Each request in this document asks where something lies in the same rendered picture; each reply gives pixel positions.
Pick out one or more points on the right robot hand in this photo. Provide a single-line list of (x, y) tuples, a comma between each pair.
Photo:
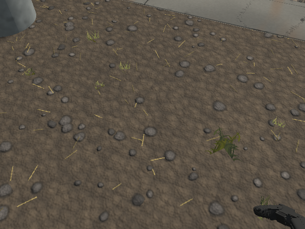
[(282, 214)]

